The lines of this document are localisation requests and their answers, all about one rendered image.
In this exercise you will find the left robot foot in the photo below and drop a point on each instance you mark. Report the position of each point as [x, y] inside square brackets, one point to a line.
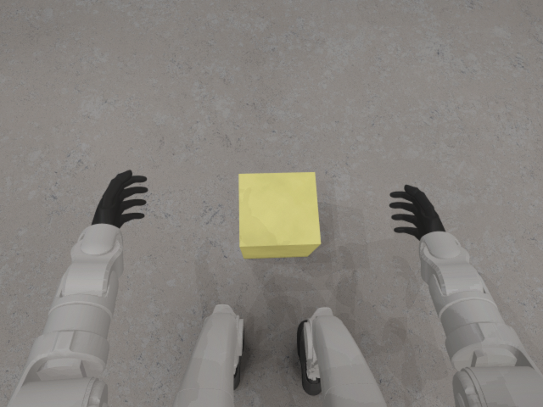
[236, 377]

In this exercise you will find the robot left thigh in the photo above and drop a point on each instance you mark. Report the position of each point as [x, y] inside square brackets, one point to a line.
[208, 379]

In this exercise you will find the right robot forearm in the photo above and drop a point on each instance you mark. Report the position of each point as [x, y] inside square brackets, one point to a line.
[476, 334]

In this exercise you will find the left robot hand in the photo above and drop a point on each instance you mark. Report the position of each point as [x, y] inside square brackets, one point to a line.
[111, 205]

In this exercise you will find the left robot forearm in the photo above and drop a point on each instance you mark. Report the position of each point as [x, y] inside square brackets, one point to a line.
[74, 342]

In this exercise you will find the robot right upper arm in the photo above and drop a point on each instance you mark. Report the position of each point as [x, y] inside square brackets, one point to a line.
[498, 386]

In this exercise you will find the right robot hand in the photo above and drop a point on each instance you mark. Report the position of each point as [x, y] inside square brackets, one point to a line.
[425, 218]

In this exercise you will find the robot left upper arm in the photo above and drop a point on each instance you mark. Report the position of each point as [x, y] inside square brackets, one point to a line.
[73, 392]

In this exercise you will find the carton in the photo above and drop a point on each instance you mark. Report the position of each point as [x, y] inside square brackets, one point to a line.
[278, 215]

